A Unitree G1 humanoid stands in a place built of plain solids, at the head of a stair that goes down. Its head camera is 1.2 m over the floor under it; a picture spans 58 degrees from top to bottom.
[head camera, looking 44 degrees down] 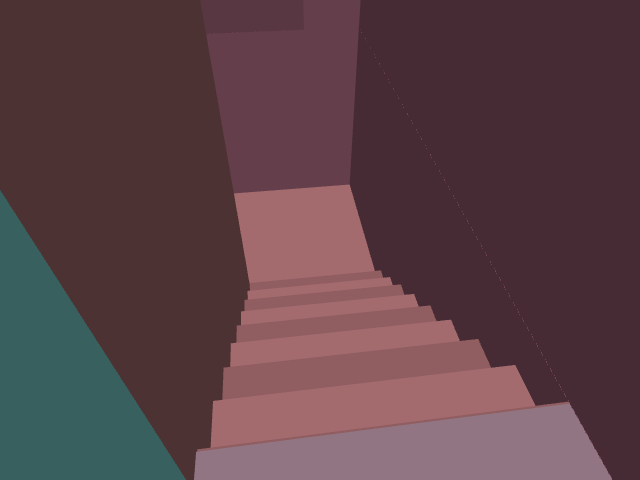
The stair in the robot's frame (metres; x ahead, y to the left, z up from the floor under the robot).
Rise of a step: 0.17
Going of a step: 0.22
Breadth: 1.10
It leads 7 degrees to the left of straight ahead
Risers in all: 9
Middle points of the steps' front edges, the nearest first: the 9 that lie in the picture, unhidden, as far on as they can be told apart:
0.51 -0.22 0.00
0.73 -0.19 -0.17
0.95 -0.16 -0.35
1.17 -0.13 -0.52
1.39 -0.11 -0.70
1.61 -0.08 -0.87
1.84 -0.05 -1.05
2.06 -0.02 -1.22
2.28 0.01 -1.40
